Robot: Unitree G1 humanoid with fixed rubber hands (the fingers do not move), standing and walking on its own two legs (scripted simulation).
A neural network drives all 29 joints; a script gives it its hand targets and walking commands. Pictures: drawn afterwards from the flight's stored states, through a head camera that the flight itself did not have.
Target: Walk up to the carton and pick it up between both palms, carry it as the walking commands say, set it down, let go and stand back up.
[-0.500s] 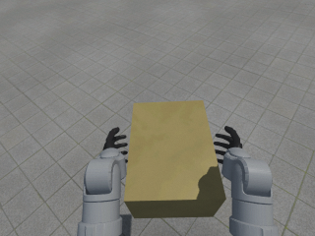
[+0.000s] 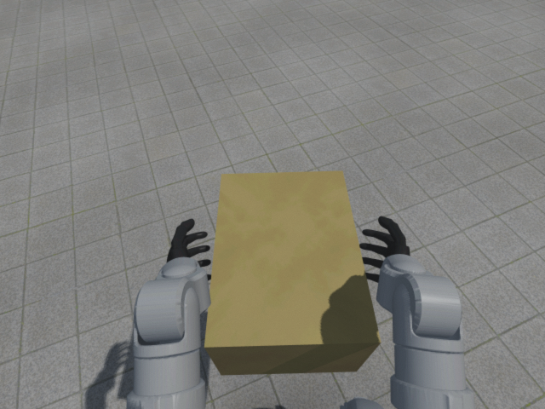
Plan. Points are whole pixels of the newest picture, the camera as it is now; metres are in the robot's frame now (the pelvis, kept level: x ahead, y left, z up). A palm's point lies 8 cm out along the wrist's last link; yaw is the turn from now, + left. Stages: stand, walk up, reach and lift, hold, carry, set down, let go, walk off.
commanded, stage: carry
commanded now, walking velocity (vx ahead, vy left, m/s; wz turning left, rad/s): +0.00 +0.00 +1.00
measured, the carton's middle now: (285, 267) +0.35 +0.01 -0.03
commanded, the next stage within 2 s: none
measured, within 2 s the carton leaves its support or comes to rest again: neither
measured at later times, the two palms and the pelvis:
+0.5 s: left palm (62, 365) +0.17 +0.24 +0.11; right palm (312, 272) +0.28 -0.02 +0.10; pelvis -0.05 -0.01 +0.00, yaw +30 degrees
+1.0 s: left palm out of the picture -0.02 +0.32 +0.09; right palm (181, 342) +0.20 +0.14 +0.07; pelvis -0.10 -0.01 +0.00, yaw +54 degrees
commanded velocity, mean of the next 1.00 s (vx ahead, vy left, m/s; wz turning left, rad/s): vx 0.00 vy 0.00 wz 1.00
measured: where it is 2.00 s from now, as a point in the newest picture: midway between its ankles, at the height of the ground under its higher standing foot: outside the picture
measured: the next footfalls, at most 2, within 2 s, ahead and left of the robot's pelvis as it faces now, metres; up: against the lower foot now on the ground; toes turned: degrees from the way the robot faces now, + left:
right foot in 0.18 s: +0.03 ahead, -0.15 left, +0.00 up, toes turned +9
left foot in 0.54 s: -0.07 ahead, +0.13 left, +0.00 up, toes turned +38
